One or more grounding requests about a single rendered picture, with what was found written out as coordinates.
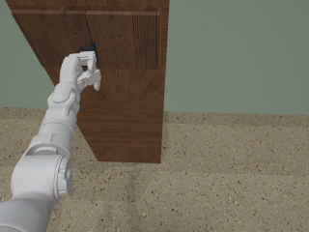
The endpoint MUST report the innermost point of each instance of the handle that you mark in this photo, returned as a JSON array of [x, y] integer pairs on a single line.
[[85, 48]]

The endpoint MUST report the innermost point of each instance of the left robot hand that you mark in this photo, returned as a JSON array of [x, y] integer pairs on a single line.
[[72, 72]]

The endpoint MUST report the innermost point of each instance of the robot left upper arm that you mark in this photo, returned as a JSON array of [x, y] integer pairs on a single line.
[[39, 182]]

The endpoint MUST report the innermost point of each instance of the left robot forearm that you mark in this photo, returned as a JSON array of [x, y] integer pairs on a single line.
[[58, 125]]

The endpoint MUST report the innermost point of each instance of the cabinet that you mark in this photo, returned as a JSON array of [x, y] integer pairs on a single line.
[[123, 120]]

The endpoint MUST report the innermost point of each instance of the drawer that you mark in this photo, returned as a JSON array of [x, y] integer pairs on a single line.
[[125, 37]]

